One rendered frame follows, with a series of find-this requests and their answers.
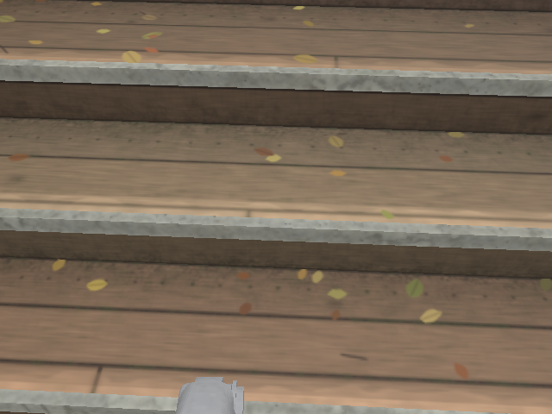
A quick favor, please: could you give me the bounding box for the robot left shin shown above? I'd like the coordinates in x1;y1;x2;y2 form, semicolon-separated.
177;383;190;406

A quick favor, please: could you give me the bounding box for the robot left thigh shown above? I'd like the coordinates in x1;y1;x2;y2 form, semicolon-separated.
175;377;244;414

